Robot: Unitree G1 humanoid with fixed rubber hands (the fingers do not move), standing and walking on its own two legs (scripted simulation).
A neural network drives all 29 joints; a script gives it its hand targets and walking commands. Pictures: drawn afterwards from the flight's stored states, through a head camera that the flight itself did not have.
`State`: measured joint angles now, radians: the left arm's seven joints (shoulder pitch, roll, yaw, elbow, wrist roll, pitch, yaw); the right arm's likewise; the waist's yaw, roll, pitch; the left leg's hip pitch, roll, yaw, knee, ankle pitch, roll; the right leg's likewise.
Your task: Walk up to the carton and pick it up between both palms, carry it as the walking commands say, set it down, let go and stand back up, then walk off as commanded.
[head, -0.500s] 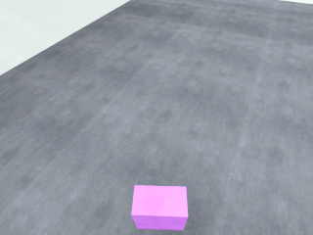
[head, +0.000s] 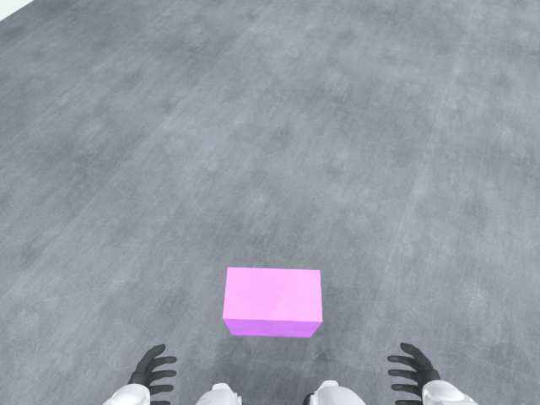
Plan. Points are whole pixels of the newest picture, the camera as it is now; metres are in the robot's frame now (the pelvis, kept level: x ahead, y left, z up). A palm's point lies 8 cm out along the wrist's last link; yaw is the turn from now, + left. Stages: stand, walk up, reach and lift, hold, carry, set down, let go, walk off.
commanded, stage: reach and lift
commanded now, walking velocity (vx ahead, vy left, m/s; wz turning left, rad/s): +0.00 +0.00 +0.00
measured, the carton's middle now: (272, 305) +0.39 -0.01 -0.60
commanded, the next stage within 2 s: none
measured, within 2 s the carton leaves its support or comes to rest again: neither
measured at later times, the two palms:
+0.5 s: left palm (157, 328) +0.26 +0.21 -0.15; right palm (405, 332) +0.24 -0.22 -0.15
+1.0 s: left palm (170, 251) +0.41 +0.21 -0.18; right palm (386, 261) +0.38 -0.23 -0.18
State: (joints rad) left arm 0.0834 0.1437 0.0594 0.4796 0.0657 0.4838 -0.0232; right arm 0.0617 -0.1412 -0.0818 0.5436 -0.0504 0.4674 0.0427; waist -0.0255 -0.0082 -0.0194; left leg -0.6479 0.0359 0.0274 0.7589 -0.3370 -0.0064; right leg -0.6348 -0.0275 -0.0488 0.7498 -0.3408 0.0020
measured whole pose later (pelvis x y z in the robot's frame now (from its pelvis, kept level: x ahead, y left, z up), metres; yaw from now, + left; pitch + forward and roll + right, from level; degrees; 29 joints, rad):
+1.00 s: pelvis -0.07 +0.00 -0.09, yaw -1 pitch +39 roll +0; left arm -0.96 0.34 0.23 0.91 -0.03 0.17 -0.06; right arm -0.87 -0.23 -0.28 0.80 0.06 0.17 -0.04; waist -0.04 0.00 -0.08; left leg -1.49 0.04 0.03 1.13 -0.33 0.00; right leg -1.49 -0.03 -0.03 1.14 -0.33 0.00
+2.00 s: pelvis -0.10 +0.00 -0.29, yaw -1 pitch +46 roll -1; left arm -1.21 0.42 0.18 0.98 -0.13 0.12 0.00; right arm -1.12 -0.33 -0.24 0.90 0.16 0.11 -0.06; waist -0.03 -0.01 0.02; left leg -2.17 0.05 0.00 1.87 -0.51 0.01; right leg -2.17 -0.03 -0.02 1.87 -0.51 0.00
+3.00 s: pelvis -0.11 +0.00 -0.37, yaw -1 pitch +37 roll -1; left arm -1.39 0.43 -0.01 1.17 -0.29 0.01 0.10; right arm -1.33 -0.35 -0.07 1.13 0.32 0.00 -0.13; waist -0.03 -0.01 0.31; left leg -2.27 0.05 0.00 2.15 -0.52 0.02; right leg -2.26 -0.03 0.00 2.15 -0.53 0.00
